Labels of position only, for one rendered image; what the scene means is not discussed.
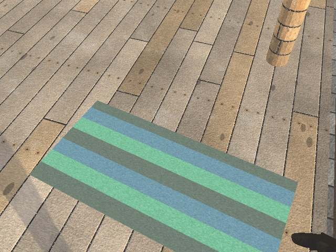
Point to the robot right hand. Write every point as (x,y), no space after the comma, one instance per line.
(320,242)

